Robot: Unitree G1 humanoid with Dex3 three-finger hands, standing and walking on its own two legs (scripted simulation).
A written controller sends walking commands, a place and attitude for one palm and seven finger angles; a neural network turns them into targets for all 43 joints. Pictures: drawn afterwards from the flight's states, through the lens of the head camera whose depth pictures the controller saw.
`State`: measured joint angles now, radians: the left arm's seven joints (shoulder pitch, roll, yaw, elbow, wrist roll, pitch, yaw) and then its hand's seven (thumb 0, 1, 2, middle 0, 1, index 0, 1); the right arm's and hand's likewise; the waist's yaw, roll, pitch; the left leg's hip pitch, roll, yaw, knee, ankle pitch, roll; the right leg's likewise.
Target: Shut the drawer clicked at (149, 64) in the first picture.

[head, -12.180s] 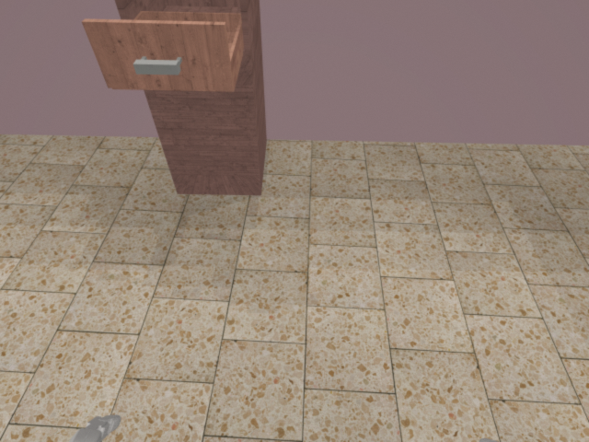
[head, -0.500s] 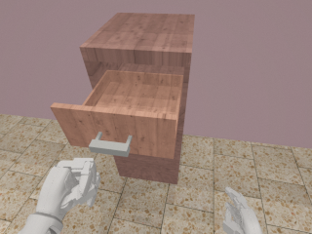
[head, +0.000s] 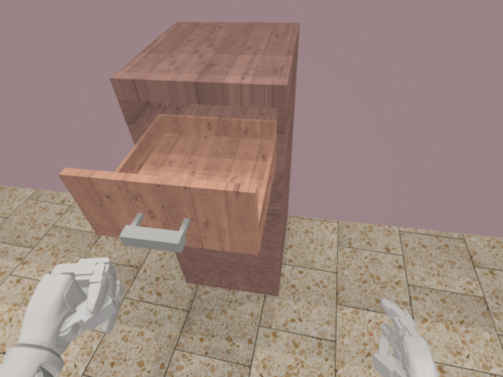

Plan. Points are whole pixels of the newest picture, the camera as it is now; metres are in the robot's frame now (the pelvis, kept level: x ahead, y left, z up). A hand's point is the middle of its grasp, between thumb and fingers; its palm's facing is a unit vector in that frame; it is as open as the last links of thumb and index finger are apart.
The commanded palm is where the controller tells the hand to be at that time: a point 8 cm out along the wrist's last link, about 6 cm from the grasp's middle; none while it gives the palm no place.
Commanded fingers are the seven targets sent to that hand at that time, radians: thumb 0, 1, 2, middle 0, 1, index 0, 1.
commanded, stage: bring the fist close to the handle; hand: left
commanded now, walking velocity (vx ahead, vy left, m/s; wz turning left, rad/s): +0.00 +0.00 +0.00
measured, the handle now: (157, 229) +0.36 +0.22 +0.04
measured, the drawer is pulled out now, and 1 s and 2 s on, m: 0.27 0.27 0.24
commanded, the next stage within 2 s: push the drawer shut in 1.26 s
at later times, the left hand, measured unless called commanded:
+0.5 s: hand (131, 292) +0.22 +0.20 +0.07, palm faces -0.05 -1.00 -0.03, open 3.3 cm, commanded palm +0.19 +0.25 +0.07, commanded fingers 0.00 0.90 0.90 -1.40 -1.60 -1.40 -1.60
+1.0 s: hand (161, 279) +0.26 +0.18 +0.03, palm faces -0.09 -1.00 -0.03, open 3.3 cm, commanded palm +0.23 +0.24 +0.04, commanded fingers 0.00 0.90 0.90 -1.40 -1.60 -1.40 -1.60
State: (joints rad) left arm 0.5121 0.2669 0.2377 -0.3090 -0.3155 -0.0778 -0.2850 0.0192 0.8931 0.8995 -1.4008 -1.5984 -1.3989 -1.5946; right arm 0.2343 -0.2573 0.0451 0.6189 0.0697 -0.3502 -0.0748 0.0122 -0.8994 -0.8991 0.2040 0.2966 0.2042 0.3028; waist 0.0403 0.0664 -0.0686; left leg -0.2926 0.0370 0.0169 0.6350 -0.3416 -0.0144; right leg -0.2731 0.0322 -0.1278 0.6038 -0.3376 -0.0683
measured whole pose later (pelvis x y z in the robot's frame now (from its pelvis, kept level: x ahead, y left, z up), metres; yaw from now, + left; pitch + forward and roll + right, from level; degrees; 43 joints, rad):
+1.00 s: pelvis -0.01 +0.05 -0.03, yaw -1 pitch +9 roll -1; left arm 0.19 0.17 0.04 0.03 -0.18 -0.28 -0.16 0.02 0.90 0.90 -1.40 -1.60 -1.40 -1.60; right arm 0.24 -0.23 0.03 0.57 0.02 -0.20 -0.01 0.01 -0.90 -0.90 0.21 0.30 0.21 0.30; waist -0.01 0.04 -0.07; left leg -0.59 -0.01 0.06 0.86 -0.43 0.05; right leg -0.59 -0.03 -0.08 0.84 -0.41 -0.01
